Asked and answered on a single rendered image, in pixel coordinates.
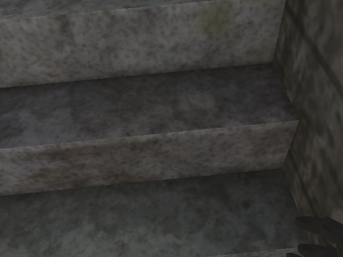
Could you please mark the right robot hand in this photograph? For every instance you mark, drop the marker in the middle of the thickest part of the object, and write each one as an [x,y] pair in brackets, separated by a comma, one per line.
[328,228]

